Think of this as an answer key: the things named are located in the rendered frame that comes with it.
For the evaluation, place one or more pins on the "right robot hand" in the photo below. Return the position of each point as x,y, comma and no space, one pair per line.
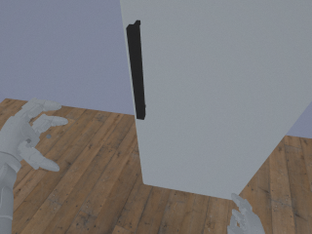
249,222

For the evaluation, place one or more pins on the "handle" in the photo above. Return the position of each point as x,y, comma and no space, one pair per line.
135,54

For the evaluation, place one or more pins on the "left robot hand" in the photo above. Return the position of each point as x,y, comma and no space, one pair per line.
17,130

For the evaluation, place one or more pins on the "left robot forearm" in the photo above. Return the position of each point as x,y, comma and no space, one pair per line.
9,167

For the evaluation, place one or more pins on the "fridge door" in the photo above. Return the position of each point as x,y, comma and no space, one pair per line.
224,81

